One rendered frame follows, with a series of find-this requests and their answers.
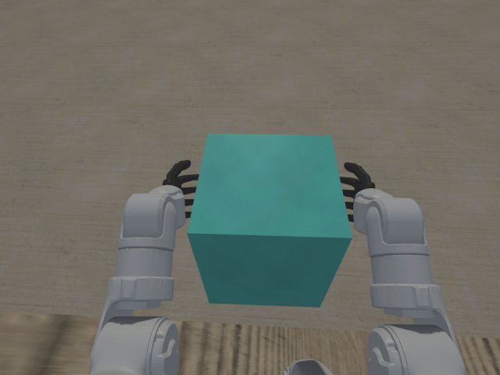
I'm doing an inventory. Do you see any carton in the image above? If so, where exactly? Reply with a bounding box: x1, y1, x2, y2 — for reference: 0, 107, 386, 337
187, 134, 352, 307

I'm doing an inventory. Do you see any robot right thigh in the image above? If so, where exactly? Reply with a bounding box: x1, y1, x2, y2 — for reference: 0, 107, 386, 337
283, 359, 333, 375

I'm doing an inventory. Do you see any right robot upper arm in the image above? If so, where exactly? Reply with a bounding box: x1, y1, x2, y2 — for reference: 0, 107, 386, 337
367, 324, 465, 375

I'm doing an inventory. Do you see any right robot forearm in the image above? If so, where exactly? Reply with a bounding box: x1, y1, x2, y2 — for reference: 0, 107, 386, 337
353, 188, 466, 375

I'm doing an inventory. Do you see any left robot forearm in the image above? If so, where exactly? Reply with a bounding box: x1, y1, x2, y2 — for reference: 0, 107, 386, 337
89, 185, 186, 373

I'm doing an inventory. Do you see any left robot upper arm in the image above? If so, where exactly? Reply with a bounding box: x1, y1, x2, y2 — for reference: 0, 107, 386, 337
77, 316, 179, 375

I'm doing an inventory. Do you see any left robot hand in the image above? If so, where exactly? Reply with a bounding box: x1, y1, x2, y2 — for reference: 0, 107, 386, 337
162, 160, 199, 218

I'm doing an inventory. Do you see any right robot hand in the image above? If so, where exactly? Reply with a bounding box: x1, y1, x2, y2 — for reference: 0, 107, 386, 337
340, 162, 376, 223

